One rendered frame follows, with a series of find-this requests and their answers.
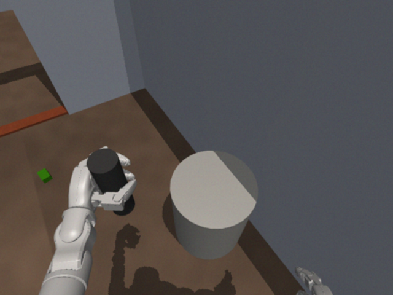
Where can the right robot hand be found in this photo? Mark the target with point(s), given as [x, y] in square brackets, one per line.
[312, 282]

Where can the left robot hand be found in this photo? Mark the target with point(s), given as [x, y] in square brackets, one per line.
[84, 191]

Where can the left robot arm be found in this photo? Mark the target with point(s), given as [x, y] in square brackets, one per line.
[69, 270]

